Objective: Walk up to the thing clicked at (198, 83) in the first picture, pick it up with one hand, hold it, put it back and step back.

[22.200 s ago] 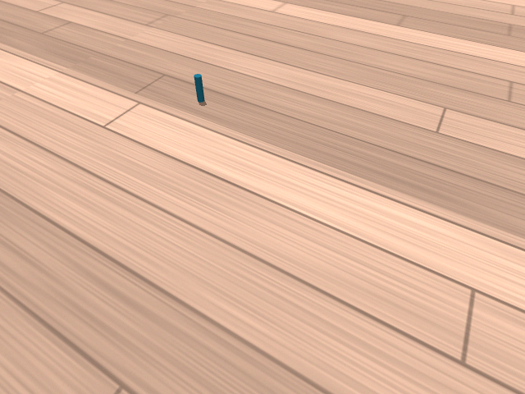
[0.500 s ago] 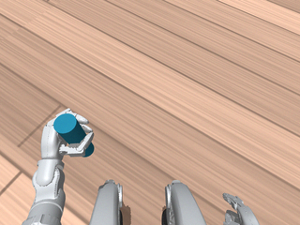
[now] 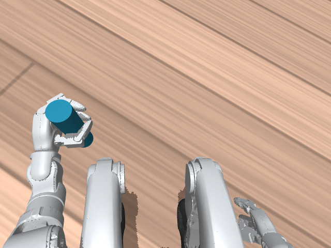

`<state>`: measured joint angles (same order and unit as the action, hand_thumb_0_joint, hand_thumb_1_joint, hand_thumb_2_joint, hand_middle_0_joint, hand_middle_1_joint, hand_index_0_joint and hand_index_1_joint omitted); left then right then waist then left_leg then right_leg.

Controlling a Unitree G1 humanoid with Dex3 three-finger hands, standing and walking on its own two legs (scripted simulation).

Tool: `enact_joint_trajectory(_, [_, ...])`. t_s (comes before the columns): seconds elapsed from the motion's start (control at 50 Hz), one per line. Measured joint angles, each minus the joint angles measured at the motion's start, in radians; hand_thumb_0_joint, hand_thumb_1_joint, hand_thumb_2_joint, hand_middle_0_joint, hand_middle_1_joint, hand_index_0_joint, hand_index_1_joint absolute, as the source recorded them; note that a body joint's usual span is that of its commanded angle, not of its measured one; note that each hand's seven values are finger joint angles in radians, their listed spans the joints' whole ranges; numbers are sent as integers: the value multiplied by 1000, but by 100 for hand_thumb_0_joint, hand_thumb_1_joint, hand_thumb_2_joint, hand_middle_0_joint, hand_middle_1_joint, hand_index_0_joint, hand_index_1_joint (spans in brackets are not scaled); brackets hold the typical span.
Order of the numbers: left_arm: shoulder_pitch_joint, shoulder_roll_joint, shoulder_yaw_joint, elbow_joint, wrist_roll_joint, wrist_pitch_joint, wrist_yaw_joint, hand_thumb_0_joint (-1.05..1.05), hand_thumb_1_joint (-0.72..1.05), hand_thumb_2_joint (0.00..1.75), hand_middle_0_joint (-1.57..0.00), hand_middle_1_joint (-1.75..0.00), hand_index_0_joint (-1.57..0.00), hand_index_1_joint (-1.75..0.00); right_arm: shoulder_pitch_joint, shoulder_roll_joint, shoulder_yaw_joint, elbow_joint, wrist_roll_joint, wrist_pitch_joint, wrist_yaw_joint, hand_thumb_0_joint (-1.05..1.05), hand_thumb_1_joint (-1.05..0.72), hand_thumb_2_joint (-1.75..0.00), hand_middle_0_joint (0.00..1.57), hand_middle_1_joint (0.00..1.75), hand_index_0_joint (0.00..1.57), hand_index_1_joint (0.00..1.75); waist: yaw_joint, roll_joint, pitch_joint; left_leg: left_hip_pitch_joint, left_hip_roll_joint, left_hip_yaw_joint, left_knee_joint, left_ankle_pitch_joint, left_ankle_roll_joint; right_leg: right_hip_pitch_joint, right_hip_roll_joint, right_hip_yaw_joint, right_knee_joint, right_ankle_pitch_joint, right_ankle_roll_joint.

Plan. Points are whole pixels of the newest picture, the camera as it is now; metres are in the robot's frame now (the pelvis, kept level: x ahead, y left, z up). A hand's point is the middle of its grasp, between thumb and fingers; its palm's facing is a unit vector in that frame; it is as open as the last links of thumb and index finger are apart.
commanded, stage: crouch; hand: left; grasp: from the side
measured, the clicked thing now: (73, 127) +0.40 +0.21 -0.06
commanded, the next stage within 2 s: lower in 0.82 s
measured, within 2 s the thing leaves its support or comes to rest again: neither
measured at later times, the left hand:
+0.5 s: hand (86, 130) +0.41 +0.20 -0.14, palm faces +0.06 -1.00 -0.03, open 6.6 cm
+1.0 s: hand (87, 134) +0.41 +0.21 -0.18, palm faces +0.07 -1.00 -0.02, open 6.6 cm
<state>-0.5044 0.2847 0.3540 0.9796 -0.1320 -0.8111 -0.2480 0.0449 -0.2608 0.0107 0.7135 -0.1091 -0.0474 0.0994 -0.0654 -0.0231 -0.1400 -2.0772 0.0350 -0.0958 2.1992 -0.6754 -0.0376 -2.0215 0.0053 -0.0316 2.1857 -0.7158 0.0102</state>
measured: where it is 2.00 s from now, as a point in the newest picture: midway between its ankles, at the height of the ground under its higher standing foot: (152, 242)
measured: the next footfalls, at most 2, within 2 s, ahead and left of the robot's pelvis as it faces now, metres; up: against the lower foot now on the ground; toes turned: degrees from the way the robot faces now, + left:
none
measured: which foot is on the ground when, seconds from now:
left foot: down 0.00-1.00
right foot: down 0.00-1.00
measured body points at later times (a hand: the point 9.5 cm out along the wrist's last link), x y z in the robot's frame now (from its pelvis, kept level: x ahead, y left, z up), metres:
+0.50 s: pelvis +0.00 +0.00 -0.07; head +0.20 +0.06 +0.32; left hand +0.40 +0.26 -0.13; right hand +0.13 -0.27 -0.19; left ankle +0.09 +0.14 -0.36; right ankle +0.09 -0.12 -0.36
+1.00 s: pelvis +0.00 +0.01 -0.10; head +0.22 +0.08 +0.29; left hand +0.40 +0.27 -0.18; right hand +0.15 -0.26 -0.20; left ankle +0.09 +0.14 -0.36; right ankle +0.09 -0.12 -0.36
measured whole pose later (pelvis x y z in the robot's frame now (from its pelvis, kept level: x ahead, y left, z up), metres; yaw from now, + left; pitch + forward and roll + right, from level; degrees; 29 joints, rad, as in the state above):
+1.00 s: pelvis +0.00 +0.01 -0.10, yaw -6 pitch +25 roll -9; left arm -0.49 0.44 0.39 0.99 -0.15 -0.85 -0.19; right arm -0.05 -0.31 0.16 0.70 -0.18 0.01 0.14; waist -0.13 -0.08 0.05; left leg -2.28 0.02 -0.23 2.55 -0.71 -0.05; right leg -2.18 0.04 -0.12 2.46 -0.72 0.04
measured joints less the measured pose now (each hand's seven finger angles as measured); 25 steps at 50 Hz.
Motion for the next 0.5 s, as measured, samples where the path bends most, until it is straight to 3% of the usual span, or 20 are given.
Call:
enact_joint_trajectory(0.22, [-44, 52, 19, 44, 7, 12, 11, 4, 2, 109, -92, -109, -93, -108, 9, -12, 28, 19, -7, 20, -1, 0, -90, -91, 20, 29, 20, 30, -25, -5, 45, -118, -5, -25, 147, 9, -1, -110, 9, -11, 135, 13, 6])
enact_joint_trajectory(0.5, [-14, 90, 27, 13, 5, -2, 31, 4, 2, 109, -92, -109, -93, -108, -20, -30, 72, 15, -26, 34, 12, 0, -90, -91, 20, 29, 21, 30, -47, -23, 104, -178, -8, -69, 247, -11, -7, -155, 21, -41, 208, 5, 12])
